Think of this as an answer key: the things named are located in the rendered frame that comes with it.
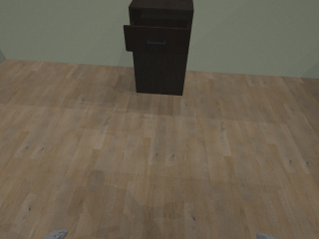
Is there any cabinet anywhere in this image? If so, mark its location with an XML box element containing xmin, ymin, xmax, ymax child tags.
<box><xmin>129</xmin><ymin>0</ymin><xmax>194</xmax><ymax>96</ymax></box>

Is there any handle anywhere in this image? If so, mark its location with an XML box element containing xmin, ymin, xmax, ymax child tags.
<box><xmin>147</xmin><ymin>40</ymin><xmax>165</xmax><ymax>48</ymax></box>

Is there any drawer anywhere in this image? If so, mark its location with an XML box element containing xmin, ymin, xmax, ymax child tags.
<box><xmin>123</xmin><ymin>17</ymin><xmax>191</xmax><ymax>55</ymax></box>

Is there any left robot hand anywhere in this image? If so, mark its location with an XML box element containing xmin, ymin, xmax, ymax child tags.
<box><xmin>44</xmin><ymin>229</ymin><xmax>68</xmax><ymax>239</ymax></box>

